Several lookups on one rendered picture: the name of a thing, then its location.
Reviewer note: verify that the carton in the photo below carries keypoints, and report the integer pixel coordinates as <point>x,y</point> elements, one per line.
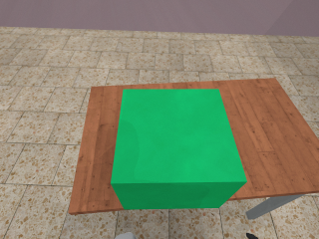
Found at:
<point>175,150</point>

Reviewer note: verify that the table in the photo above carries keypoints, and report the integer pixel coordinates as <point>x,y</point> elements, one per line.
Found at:
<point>278,150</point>

